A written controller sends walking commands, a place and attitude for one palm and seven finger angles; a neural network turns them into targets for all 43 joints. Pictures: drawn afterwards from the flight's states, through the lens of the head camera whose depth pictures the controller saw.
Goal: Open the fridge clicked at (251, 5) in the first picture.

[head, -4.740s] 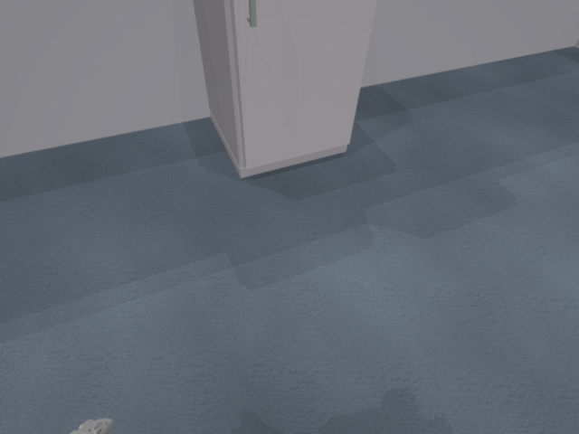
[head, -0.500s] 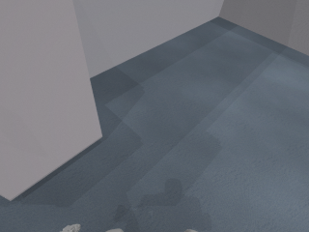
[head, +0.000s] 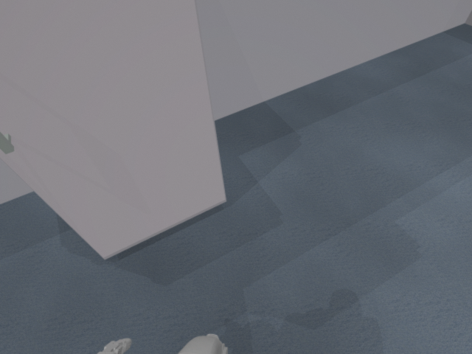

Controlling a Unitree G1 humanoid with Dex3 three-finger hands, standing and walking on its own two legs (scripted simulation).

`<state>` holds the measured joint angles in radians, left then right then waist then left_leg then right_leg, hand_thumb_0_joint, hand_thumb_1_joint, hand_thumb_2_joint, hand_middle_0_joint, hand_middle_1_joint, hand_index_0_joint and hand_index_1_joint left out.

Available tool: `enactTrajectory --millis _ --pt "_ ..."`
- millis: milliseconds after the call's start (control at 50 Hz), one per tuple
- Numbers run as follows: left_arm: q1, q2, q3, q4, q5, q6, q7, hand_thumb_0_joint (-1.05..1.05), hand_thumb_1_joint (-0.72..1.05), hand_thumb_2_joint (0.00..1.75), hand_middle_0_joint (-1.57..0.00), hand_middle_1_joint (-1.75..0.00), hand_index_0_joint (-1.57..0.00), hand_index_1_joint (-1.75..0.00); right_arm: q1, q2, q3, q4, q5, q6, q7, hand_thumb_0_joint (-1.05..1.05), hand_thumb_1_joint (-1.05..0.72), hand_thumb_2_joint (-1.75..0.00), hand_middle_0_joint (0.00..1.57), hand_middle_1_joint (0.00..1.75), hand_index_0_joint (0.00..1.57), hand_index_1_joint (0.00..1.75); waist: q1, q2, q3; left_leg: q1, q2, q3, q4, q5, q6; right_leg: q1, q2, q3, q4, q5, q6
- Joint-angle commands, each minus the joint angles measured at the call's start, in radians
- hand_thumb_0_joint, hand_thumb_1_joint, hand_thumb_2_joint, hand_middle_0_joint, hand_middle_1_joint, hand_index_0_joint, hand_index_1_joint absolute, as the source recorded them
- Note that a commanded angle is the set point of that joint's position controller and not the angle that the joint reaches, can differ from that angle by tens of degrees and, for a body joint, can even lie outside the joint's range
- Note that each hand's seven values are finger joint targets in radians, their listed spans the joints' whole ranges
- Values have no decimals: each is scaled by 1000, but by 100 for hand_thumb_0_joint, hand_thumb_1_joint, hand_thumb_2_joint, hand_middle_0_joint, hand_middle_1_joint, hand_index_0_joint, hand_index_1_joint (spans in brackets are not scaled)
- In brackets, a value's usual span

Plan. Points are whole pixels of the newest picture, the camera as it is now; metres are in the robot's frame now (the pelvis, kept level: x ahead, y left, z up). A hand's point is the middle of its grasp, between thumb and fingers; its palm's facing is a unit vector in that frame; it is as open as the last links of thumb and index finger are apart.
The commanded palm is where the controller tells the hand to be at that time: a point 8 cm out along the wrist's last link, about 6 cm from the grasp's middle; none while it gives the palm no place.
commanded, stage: turn to face it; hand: left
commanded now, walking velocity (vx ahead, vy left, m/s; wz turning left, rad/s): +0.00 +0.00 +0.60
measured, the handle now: out of the picture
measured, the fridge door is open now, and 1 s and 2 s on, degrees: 0 0 0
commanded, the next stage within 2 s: take the last steps up to it in 0.78 s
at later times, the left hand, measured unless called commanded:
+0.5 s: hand out of the picture -0.04 +0.27 -0.17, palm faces +0.34 -0.90 -0.28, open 7.4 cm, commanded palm none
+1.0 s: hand out of the picture -0.06 +0.17 -0.14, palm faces +0.49 -0.83 -0.25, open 7.3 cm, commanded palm none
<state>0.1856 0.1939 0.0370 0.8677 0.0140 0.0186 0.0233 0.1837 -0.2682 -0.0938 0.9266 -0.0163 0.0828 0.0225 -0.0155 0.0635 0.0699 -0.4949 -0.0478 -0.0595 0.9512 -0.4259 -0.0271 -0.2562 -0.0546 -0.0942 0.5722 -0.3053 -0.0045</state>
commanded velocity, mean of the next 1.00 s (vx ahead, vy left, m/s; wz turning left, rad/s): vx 0.04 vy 0.01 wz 0.37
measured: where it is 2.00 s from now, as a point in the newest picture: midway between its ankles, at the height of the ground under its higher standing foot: outside the picture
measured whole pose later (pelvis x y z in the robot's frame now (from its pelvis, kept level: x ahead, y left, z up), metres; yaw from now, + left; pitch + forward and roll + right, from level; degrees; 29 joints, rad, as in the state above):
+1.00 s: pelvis -0.02 -0.02 +0.01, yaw +29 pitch -1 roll +2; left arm 0.24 0.16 0.02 0.95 0.02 -0.01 0.02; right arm 0.21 -0.24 -0.07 1.00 -0.02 0.08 0.02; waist 0.01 0.02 0.06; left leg -0.38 0.03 0.00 0.99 -0.41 -0.05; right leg -0.21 -0.08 -0.16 0.48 -0.25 -0.04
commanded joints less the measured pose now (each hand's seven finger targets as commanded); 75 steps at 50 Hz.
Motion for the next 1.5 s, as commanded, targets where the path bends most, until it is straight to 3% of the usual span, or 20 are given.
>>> enactTrajectory --millis 0,160,260,280,300,320,440,560,660,680,720,760,840,960,1040,1140,1180,1200,1300,1480 --pt "-44 181 44 -82 9 -29 13 0 90 90 -20 -30 -20 -30 -11 -68 -21 -69 -7 -20 13 0 -90 -90 20 30 20 30 -19 -224 -19 -85 74 37 296 65 -38 15 -262 128 -265 218 -89" --pt "87 247 63 -29 18 -18 10 0 90 90 -20 -30 -20 -30 -147 -45 4 -106 3 -28 16 0 -90 -90 20 30 20 30 68 -256 -58 18 88 137 -75 -34 -49 149 -327 49 -207 378 -122" --pt "88 254 76 -13 7 -6 2 0 90 90 -20 -30 -20 -30 -51 -68 7 -93 3 -53 7 0 -90 -90 20 30 20 30 30 -236 -149 259 65 188 -473 158 -17 147 -300 -60 -1 480 -35" --pt "83 233 74 -23 -2 -2 -3 0 90 90 -20 -30 -20 -30 9 -130 -8 -79 1 -62 5 0 -90 -90 20 30 20 30 -9 -109 -189 435 134 104 -561 334 15 13 -266 -93 141 363 17" --pt "62 164 60 -67 -7 1 -13 0 90 90 -20 -30 -20 -30 64 -245 -37 -78 -6 -69 -1 0 -90 -90 20 30 20 30 -44 207 -206 598 401 -242 -568 720 144 -291 -128 -119 355 -151 97" --pt "-24 148 42 -102 4 7 -8 0 90 90 -20 -30 -20 -30 140 -277 -41 -49 1 -64 -9 0 -90 -90 20 30 20 30 -81 201 -192 568 493 -289 -567 942 239 -362 -93 -23 495 -360 97" --pt "0 153 51 -24 -1 15 -14 0 90 90 -20 -30 -20 -30 -25 -157 2 -84 -3 -74 -32 0 -90 -90 20 30 20 30 3 96 -107 382 278 -93 -587 718 173 -271 -66 63 536 -116 102" --pt "-38 131 39 -40 -5 17 -7 0 90 90 -20 -30 -20 -30 10 -160 -4 -67 -8 -63 -30 0 -90 -90 20 30 20 30 -21 84 -99 375 287 -177 -597 611 203 -190 -24 58 321 -154 97" --pt "78 124 36 -12 -10 -6 0 0 90 90 -20 -30 -20 -30 -35 -146 -7 -69 -4 -56 -26 0 -90 -90 20 30 20 30 33 84 -126 286 240 -185 -503 591 155 45 21 29 -43 17 76" --pt "104 147 40 -2 -6 -16 3 0 90 90 -20 -30 -20 -30 -32 -121 -3 -67 3 -57 -24 0 -90 -90 20 30 20 30 46 22 -128 214 196 -161 -450 486 111 148 -8 50 -173 122 69" --pt "119 289 63 -8 15 -28 11 0 90 90 -20 -30 -20 -30 -28 -30 13 -103 12 -55 -17 0 -90 -90 20 30 20 30 60 -353 -112 -36 -4 30 -87 -150 -2 212 -408 414 -286 329 -109" --pt "61 237 60 -19 7 -25 16 0 90 90 -20 -30 -20 -30 -43 -69 -5 -69 1 -27 -20 0 -90 -90 20 30 20 30 44 -280 -62 -7 40 -36 182 -110 4 47 -362 378 -315 215 -160" --pt "-9 168 42 -26 9 -32 13 0 90 90 -20 -30 -20 -30 19 -44 1 -5 -1 -25 -6 0 -90 -90 20 30 20 30 2 -216 -30 1 71 19 231 52 -25 29 -249 148 -289 213 -105" --pt "161 184 50 66 16 -48 3 0 90 90 -20 -30 -20 -30 -72 -15 19 -14 -8 -45 2 0 -90 -90 20 30 20 30 86 -209 -38 -2 96 85 -51 7 -28 181 -281 206 -348 22 -128" --pt "194 192 53 114 22 -57 -4 0 90 90 -20 -30 -20 -30 -78 3 28 -13 -4 -66 8 0 -90 -90 20 30 20 30 94 -228 -47 51 104 117 -199 -28 -3 187 -306 221 -373 -83 -144" --pt "132 160 43 151 4 -45 -14 0 90 90 -20 -30 -20 -30 116 6 40 73 -1 -96 -10 0 -90 -90 20 30 20 30 -1 -130 -57 468 75 185 -573 134 19 -73 -184 66 -243 -196 -53" --pt "90 49 17 105 2 -38 -26 0 90 90 -20 -30 -20 -30 259 -132 12 107 -14 -101 -28 0 -90 -90 20 30 20 30 -69 249 -10 578 388 -248 -769 -169 146 -372 -17 -99 143 -235 27" --pt "15 65 15 72 14 -40 -26 0 90 90 -20 -30 -20 -30 277 -148 8 110 -14 -99 -32 0 -90 -90 20 30 20 30 -88 217 44 512 452 -353 -828 -227 211 -430 -20 -36 290 -260 14" --pt "61 59 22 136 14 -38 -46 0 90 90 -20 -30 -20 -30 170 -39 39 101 -2 -133 -47 0 -90 -90 20 30 20 30 1 71 84 422 320 -86 -810 166 181 -392 -75 37 475 -3 28" --pt "-60 32 21 85 4 -38 -50 0 90 90 -20 -30 -20 -30 239 -42 30 164 -10 -147 -50 0 -90 -90 20 30 20 30 -4 72 100 424 323 28 -752 417 190 -277 -54 -11 151 58 22"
